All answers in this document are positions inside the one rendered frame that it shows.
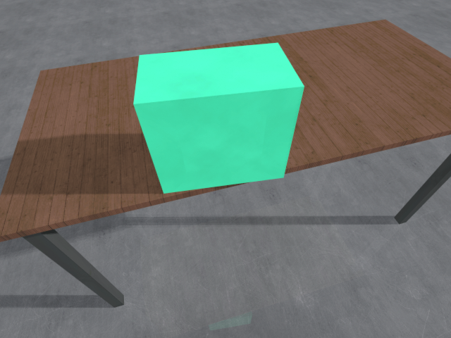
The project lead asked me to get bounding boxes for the table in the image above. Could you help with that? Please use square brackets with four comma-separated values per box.
[0, 20, 451, 308]

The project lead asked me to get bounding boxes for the carton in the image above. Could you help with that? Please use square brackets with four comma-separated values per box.
[133, 43, 304, 194]

